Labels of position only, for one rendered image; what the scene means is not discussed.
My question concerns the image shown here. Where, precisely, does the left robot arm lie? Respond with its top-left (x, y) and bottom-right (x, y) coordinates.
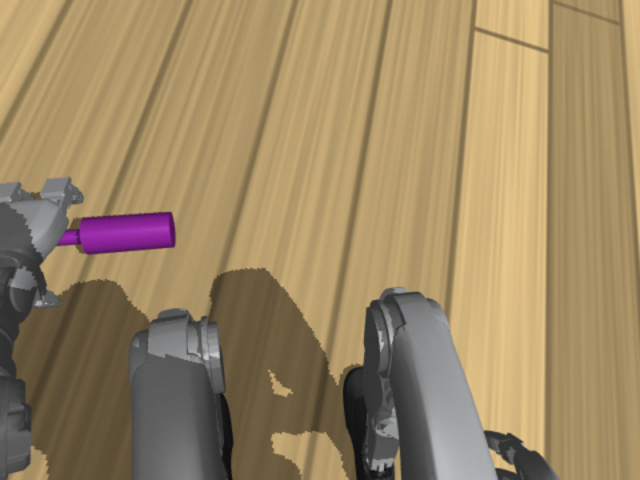
top-left (0, 250), bottom-right (41, 480)

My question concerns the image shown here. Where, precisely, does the left robot hand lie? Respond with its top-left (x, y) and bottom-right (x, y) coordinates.
top-left (0, 177), bottom-right (84, 308)

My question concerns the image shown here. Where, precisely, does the bottle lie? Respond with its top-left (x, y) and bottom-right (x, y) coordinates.
top-left (57, 212), bottom-right (176, 255)

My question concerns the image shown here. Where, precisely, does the right robot foot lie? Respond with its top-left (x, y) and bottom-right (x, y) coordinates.
top-left (343, 367), bottom-right (395, 480)

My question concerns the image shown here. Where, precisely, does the right robot hand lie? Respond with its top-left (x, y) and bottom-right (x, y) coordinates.
top-left (484, 431), bottom-right (560, 480)

